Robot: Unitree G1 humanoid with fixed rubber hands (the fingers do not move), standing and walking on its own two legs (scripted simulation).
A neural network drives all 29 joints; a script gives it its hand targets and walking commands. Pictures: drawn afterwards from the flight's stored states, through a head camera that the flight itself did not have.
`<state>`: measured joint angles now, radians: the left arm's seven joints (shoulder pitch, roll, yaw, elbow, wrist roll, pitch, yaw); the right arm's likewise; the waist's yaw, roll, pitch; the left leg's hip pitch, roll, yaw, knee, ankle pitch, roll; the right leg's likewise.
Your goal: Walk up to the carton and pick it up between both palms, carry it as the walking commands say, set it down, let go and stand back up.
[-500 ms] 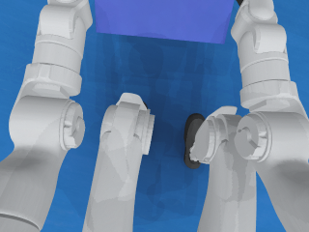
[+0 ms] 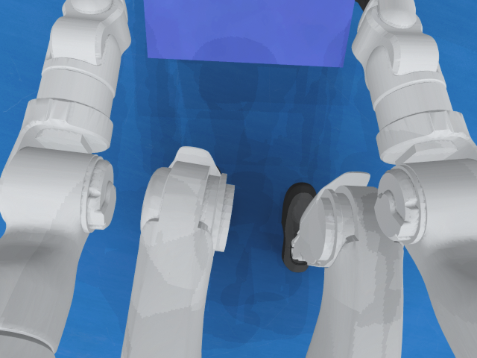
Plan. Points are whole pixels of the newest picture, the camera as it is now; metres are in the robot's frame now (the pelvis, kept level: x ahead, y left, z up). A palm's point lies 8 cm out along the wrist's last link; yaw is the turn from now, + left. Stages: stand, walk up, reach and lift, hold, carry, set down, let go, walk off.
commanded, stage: set down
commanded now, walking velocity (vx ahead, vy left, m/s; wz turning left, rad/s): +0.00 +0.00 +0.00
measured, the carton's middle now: out of the picture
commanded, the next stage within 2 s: none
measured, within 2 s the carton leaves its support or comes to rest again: rests again in 0.56 s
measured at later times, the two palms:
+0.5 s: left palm out of the picture +0.50 +0.26 -0.19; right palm out of the picture +0.55 -0.07 -0.18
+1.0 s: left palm out of the picture +0.51 +0.26 -0.19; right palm out of the picture +0.56 -0.07 -0.19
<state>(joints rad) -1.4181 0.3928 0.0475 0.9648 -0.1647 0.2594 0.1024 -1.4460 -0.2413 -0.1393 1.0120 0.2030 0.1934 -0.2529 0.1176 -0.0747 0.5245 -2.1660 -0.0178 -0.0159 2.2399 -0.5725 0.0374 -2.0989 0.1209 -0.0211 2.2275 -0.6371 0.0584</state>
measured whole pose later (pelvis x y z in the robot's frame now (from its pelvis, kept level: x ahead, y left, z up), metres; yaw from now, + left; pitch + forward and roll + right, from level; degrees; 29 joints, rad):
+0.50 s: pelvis +0.00 +0.00 -0.01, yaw +0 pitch +29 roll -2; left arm -1.47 0.42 0.09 1.08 -0.15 0.23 0.02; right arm -1.50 -0.23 -0.17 1.06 0.17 0.18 -0.22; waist 0.11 -0.07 0.52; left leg -2.20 0.01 0.01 2.26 -0.56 0.04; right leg -2.16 0.15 0.00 2.26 -0.61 0.06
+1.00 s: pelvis +0.02 +0.00 -0.01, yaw -1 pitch +35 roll -2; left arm -1.37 0.40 0.15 1.08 -0.11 0.18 -0.02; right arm -1.39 -0.17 -0.25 1.04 0.09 0.13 -0.17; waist 0.11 -0.08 0.35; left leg -2.27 0.01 0.01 2.28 -0.62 0.04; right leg -2.23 0.15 0.00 2.27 -0.66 0.05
